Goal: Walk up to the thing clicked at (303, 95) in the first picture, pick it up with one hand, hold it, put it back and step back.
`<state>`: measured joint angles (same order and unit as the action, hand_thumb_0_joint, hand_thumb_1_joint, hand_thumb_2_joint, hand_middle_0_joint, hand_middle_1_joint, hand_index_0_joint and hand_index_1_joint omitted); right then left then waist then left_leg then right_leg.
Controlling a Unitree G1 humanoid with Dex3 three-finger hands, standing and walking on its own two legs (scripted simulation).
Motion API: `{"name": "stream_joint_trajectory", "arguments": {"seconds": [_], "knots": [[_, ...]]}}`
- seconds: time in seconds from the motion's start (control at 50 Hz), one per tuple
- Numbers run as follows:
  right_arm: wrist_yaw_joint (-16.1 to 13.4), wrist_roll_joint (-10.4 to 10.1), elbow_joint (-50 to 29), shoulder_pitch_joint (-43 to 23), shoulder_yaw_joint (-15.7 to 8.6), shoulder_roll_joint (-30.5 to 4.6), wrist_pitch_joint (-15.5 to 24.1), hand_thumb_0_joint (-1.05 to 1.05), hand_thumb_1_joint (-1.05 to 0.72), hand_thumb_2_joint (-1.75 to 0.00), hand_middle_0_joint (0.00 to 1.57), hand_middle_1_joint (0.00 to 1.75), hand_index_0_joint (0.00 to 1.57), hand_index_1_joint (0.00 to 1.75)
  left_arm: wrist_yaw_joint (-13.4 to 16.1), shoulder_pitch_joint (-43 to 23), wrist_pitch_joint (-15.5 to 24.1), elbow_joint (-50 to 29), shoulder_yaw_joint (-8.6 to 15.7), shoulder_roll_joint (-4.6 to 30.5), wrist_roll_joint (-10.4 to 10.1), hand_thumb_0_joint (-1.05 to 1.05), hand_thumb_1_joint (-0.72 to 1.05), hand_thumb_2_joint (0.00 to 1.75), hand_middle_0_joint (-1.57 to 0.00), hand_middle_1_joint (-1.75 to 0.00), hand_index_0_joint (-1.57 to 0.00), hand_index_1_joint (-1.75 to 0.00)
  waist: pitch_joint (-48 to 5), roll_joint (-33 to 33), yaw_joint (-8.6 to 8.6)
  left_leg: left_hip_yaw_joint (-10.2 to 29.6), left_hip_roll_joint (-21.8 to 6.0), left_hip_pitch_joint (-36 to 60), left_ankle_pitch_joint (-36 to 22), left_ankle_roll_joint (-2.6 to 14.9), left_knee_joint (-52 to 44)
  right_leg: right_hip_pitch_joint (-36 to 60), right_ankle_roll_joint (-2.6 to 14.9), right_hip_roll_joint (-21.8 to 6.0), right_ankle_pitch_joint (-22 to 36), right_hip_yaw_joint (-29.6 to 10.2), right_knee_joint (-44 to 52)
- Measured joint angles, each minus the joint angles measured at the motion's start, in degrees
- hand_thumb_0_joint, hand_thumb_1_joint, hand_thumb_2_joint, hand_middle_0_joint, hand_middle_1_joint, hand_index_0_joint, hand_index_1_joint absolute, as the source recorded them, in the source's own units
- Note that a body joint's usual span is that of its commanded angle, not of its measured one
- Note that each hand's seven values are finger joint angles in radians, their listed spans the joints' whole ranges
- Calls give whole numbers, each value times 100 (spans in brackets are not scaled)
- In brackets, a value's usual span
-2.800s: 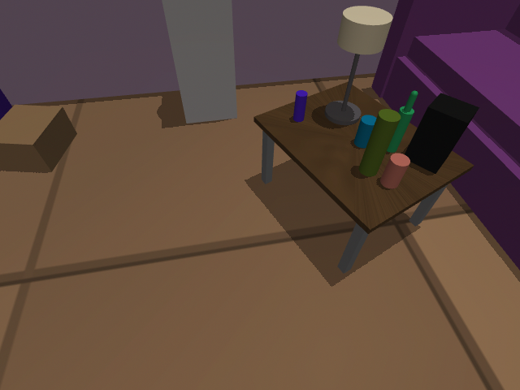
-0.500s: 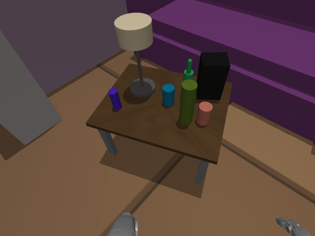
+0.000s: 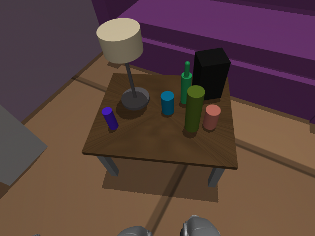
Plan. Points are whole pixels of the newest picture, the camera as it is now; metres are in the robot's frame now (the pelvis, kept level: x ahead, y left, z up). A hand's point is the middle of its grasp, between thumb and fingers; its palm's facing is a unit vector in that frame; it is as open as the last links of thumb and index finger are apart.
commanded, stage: walk up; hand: left
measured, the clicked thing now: (110, 118) +0.64 +0.25 -0.27
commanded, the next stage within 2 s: none
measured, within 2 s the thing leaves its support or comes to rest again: neither
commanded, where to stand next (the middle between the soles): +0.14 +0.12 m, yaw -10 degrees
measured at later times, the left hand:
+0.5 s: hand out of the picture +0.13 +0.47 -0.14, palm faces -0.13 -0.86 -0.49, open 7.4 cm
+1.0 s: hand (42, 191) +0.26 +0.37 -0.12, palm faces -0.26 -0.88 -0.39, open 7.4 cm
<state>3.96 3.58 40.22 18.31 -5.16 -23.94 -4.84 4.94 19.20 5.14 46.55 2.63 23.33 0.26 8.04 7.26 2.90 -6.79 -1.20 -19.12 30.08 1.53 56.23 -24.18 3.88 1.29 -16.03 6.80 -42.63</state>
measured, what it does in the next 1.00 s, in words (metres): steps to the left: left foot, then right foot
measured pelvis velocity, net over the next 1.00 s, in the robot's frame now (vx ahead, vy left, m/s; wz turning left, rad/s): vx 0.08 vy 0.15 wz -0.24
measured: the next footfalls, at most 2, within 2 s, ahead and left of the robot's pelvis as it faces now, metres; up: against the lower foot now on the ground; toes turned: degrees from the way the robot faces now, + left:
left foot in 0.32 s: +0.11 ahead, +0.31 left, +0.00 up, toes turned -1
right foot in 0.76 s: +0.07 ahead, +0.00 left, +0.00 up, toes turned -14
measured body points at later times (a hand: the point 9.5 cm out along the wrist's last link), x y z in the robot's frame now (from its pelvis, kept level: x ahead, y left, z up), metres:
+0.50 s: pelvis +0.05 +0.17 +0.00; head +0.07 +0.18 +0.45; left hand +0.14 +0.52 -0.11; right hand +0.07 -0.16 -0.11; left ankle +0.07 +0.31 -0.70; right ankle +0.07 +0.01 -0.66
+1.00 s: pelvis +0.08 +0.15 +0.01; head +0.12 +0.14 +0.45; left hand +0.28 +0.42 -0.10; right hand +0.08 -0.19 -0.11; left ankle +0.14 +0.29 -0.68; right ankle +0.08 +0.05 -0.70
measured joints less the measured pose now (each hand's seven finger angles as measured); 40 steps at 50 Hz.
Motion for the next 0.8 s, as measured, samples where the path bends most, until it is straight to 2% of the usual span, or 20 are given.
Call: {"name": "stream_joint_trajectory", "arguments": {"seconds": [0.04,0.08,0.14,0.2,0.26,0.32,0.36,0.38,0.4,0.46,0.54,0.64,0.74,0.76,0.8], "knots": [[0,10,17,-29,35,25,-102,1,-91,-90,21,30,20,30,70,-54,-43,-70,-26,3,-2,0,90,89,-21,-30,-21,-30,-18,54,-108,400,51,-469,101,-194,1078,44,11,-63,-95,-20,-115],[34,-2,59,-92,63,-15,-133,1,-91,-90,21,30,20,30,113,-57,-50,-112,-27,-28,4,0,89,89,-21,-30,-21,-30,-74,90,-217,650,-74,-839,-77,-232,1616,128,-48,-146,-92,-101,-53],[83,-16,15,-213,34,-145,-115,1,-91,-90,21,30,21,30,89,58,0,-138,-44,-34,55,0,89,89,-21,-30,-21,-30,-151,104,-307,985,-342,-1191,-466,-236,1727,180,-204,-303,-66,-302,23],[113,-16,-68,-332,-42,-295,-93,0,-91,-90,21,30,21,30,31,211,24,-123,-35,23,128,0,89,89,-21,-30,-21,-30,-207,78,-356,1162,-621,-1283,-718,-241,1302,115,-323,-460,-102,-550,-29],[114,-56,-33,-428,-121,-406,-53,0,-91,-90,21,30,21,30,-44,309,-24,-71,15,157,229,0,89,89,-21,-30,-21,-30,-286,-15,-421,1111,-775,-1109,-576,-219,509,-71,-359,-601,-228,-820,-205],[49,-134,117,-390,-169,-486,83,0,-91,-90,21,30,20,30,-139,285,-139,0,91,330,280,0,89,89,-21,-30,-21,-30,-370,-163,-512,849,-678,-606,-422,-197,-509,-322,-349,-730,-453,-1097,-546],[-65,-119,284,-355,-175,-371,222,0,-91,-90,21,30,20,30,-145,186,-265,130,164,484,265,1,89,89,-21,-30,-21,-30,-301,-521,-515,582,-413,-467,-473,-438,-492,-482,-185,-841,-929,-1530,-1034],[-110,-96,342,-294,-132,-295,269,0,-91,-90,20,30,20,30,-118,149,-341,227,195,510,233,1,89,89,-21,-30,-21,-30,-322,-637,-511,479,-372,-467,-373,-474,-354,-589,-146,-705,-1159,-1742,-1402],[-134,-111,422,-235,-65,-233,298,0,-91,-90,20,30,20,30,-87,118,-403,337,203,493,207,1,89,89,-21,-30,-21,-30,-371,-651,-465,455,-400,-459,-286,-467,-271,-667,-130,-499,-1256,-1763,-1748],[-183,-141,703,-124,126,18,339,0,-91,-90,21,30,20,30,-131,-10,-419,594,132,465,120,1,90,89,-21,-30,-20,-30,-445,-708,-279,454,-479,-277,-272,-347,-457,-758,-186,-135,-1160,-1367,-2285],[-264,-189,884,6,307,235,585,0,-91,-90,21,30,21,30,-306,-279,-385,649,107,375,15,1,90,89,-21,-30,-20,-30,-302,-912,-171,315,-435,13,-449,-308,-944,-674,-209,-6,-914,-1060,-1994],[-400,-238,924,35,324,136,736,0,-90,-90,21,30,21,30,-495,-694,-511,483,55,122,60,1,90,89,-21,-30,-20,-30,5,-879,-173,114,-471,132,-456,-246,-1116,-438,-129,-59,-1031,-745,-1338],[-556,-289,872,-1,273,-29,743,0,-90,-90,21,30,21,30,-600,-1101,-629,308,64,41,114,1,90,89,-21,-30,-20,-30,165,-836,-112,-27,-558,56,-293,-312,-924,-115,-14,-122,-871,-557,-649],[-574,-308,876,-20,268,-73,726,0,-90,-90,21,30,21,30,-608,-1171,-615,294,77,22,119,1,90,89,-21,-30,-20,-30,182,-788,-106,-27,-617,28,-234,-335,-819,-4,-34,-88,-620,-526,-402],[-613,-368,945,-138,260,-129,664,0,-90,-90,21,30,21,30,-613,-1314,-553,258,90,-43,132,1,90,89,-21,-30,-20,-30,291,-609,-76,210,-749,-165,-386,-246,-324,102,-110,58,-564,-425,-357]]}}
